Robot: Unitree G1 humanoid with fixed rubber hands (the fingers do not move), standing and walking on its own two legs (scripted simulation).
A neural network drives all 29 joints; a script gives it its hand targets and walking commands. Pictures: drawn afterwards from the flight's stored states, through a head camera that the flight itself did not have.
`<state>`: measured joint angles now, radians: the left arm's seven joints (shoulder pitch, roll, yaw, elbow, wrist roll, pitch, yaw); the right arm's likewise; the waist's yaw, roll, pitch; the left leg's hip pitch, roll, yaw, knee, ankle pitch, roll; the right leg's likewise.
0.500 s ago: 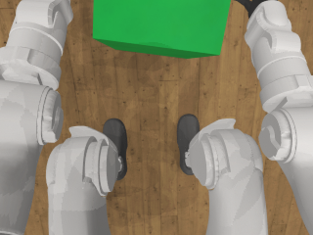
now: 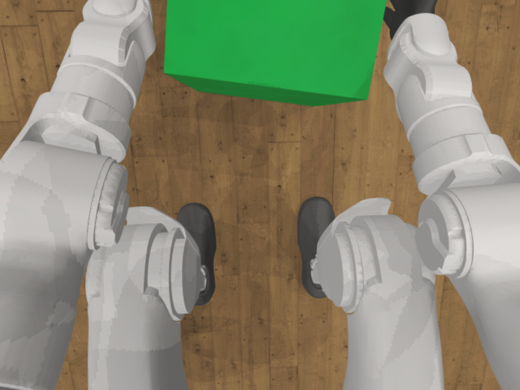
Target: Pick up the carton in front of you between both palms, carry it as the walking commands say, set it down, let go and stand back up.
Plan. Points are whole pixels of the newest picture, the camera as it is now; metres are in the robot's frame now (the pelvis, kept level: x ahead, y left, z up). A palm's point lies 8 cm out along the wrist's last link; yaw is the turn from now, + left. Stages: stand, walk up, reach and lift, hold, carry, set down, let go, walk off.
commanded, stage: reach and lift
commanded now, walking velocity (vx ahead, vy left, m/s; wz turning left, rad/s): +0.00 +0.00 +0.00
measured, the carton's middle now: (270, 16) +0.55 -0.01 -0.25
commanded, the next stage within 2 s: none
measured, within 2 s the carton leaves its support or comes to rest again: leaves its support in 0.34 s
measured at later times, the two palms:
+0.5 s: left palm out of the picture +0.55 +0.15 -0.12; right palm out of the picture +0.53 -0.15 -0.11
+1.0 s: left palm out of the picture +0.50 +0.15 +0.07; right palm out of the picture +0.49 -0.15 +0.07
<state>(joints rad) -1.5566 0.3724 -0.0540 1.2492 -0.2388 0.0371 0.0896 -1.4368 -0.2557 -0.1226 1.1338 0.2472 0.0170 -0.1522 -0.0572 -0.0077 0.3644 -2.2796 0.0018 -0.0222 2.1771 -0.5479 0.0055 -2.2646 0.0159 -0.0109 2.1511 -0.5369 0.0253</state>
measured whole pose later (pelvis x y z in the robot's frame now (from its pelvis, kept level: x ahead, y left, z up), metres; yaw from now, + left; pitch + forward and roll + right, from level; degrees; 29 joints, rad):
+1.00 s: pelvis +0.01 -0.01 +0.12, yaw +3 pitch +43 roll -1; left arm -1.06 0.00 0.44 0.72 0.25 0.38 0.03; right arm -0.99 0.02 -0.52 0.62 -0.20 0.39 -0.04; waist -0.03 0.00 -0.17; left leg -2.01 -0.05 -0.04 1.74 -0.47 -0.02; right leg -1.99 0.06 0.04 1.74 -0.49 0.04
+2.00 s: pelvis +0.10 -0.01 +0.38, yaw +4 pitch +7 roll +0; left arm -0.31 -0.15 0.30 0.44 0.23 0.47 0.02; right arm -0.31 0.16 -0.31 0.44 -0.22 0.47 -0.02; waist 0.00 -0.01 -0.12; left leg -0.51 -0.02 -0.06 0.68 -0.30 -0.01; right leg -0.50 0.03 0.06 0.68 -0.31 0.01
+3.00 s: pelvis +0.11 -0.01 +0.41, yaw +4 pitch -6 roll +0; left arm -0.26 -0.15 0.24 0.28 0.28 0.67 -0.01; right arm -0.27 0.15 -0.24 0.29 -0.28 0.67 0.01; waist 0.00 0.00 0.03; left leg -0.09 -0.02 -0.06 0.39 -0.20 -0.01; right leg -0.08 0.02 0.07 0.39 -0.21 0.00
